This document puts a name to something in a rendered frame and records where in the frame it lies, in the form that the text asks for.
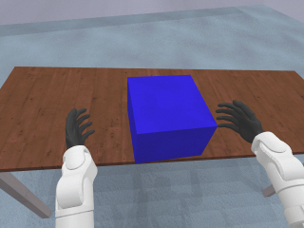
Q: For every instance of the robot right hand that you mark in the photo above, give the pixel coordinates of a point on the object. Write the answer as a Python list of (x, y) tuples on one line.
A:
[(243, 120)]

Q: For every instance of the robot left forearm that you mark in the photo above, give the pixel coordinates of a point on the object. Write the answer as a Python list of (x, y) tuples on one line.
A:
[(74, 190)]

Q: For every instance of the carton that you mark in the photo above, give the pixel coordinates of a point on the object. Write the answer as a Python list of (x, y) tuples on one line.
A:
[(168, 118)]

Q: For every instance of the robot right forearm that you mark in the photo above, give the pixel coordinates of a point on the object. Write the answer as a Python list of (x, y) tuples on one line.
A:
[(285, 172)]

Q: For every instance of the table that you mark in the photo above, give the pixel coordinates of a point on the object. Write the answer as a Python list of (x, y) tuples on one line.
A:
[(35, 102)]

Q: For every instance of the robot left hand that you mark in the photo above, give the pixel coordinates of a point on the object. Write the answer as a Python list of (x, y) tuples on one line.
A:
[(74, 135)]

